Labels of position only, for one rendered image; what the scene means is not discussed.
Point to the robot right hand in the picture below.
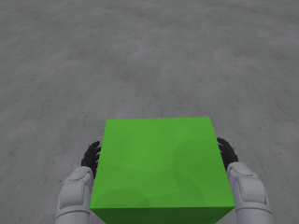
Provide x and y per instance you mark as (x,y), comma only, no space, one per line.
(227,153)

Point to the left robot forearm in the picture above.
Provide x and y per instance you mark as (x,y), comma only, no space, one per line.
(73,206)

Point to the carton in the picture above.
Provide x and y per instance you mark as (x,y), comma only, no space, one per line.
(161,171)

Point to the right robot forearm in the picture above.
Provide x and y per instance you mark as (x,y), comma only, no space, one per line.
(252,205)

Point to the robot left hand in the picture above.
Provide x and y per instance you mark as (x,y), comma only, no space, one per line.
(90,158)

